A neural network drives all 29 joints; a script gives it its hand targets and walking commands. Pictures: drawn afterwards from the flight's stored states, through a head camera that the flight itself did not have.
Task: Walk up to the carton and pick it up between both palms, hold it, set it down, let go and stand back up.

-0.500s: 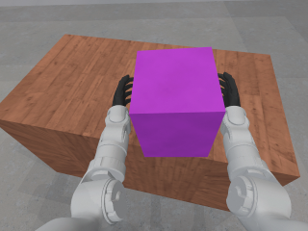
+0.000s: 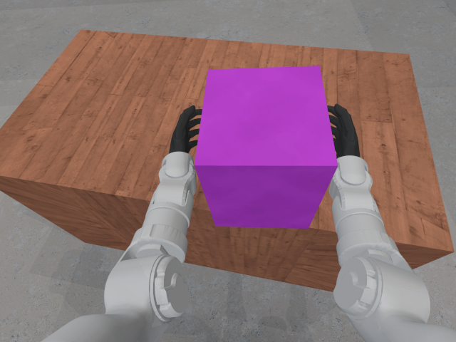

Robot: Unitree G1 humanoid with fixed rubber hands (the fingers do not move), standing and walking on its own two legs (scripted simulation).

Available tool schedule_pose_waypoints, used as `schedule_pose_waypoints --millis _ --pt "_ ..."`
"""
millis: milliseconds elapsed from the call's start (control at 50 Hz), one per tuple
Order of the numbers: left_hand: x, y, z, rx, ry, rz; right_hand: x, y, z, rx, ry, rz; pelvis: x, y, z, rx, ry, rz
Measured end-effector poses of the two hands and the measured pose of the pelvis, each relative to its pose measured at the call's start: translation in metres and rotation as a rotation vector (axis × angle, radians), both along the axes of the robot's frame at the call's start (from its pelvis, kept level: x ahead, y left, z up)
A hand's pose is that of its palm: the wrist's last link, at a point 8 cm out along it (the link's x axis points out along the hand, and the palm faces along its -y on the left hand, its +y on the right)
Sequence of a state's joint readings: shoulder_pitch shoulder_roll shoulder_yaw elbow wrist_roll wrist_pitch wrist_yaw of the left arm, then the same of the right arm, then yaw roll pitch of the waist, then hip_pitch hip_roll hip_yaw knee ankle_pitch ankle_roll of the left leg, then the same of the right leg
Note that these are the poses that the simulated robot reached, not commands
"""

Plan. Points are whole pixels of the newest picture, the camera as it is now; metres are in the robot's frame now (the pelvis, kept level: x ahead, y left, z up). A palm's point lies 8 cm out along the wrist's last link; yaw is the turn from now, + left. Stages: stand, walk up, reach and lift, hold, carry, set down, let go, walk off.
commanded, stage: set down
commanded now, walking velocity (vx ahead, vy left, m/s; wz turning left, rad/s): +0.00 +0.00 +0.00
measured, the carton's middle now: (261, 154) +0.45 -0.08 +0.01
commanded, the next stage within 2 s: none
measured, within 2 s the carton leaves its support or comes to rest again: rests again in 0.24 s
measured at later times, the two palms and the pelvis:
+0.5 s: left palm (191, 144) +0.46 +0.05 +0.04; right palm (347, 150) +0.42 -0.24 +0.03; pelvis +0.01 +0.00 +0.00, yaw -1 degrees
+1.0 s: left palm (191, 146) +0.46 +0.05 +0.04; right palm (347, 150) +0.42 -0.24 +0.03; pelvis +0.00 -0.01 +0.00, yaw -1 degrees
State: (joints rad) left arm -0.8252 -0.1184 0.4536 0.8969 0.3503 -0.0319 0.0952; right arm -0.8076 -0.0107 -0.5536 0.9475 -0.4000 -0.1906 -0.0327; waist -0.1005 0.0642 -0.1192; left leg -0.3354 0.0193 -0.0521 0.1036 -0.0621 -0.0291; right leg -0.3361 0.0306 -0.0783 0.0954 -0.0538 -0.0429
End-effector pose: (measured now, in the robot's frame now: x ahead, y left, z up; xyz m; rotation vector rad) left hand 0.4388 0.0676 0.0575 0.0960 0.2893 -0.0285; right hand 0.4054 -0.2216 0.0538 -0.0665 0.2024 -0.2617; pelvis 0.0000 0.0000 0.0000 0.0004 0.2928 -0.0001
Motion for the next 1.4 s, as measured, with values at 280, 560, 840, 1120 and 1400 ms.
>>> schedule_pose_waypoints --millis 280,560,840,1120,1400 --pt "0.015 -0.007 -0.012 0.011 0.007 -0.008 0.011 -0.007 -0.014 0.025 0.009 -0.012 0.008 0.004 -0.003 -0.004 0.088 -0.009" --pt "0.019 -0.014 -0.014 0.009 -0.012 -0.014 0.011 -0.013 -0.020 0.014 -0.003 -0.019 0.005 0.005 -0.004 -0.002 0.110 -0.020" --pt "0.017 -0.013 -0.013 0.019 -0.015 -0.011 0.012 -0.012 -0.019 0.012 0.003 -0.015 -0.002 0.000 -0.004 0.000 0.109 -0.020" --pt "0.017 -0.014 -0.016 -0.006 -0.030 -0.007 0.012 -0.014 -0.018 -0.019 0.009 -0.006 -0.003 -0.006 -0.003 0.003 0.090 -0.014" --pt "0.018 -0.014 -0.018 -0.013 -0.051 -0.006 0.011 -0.014 -0.018 -0.035 0.011 -0.005 -0.006 -0.003 -0.004 0.004 0.097 -0.021"
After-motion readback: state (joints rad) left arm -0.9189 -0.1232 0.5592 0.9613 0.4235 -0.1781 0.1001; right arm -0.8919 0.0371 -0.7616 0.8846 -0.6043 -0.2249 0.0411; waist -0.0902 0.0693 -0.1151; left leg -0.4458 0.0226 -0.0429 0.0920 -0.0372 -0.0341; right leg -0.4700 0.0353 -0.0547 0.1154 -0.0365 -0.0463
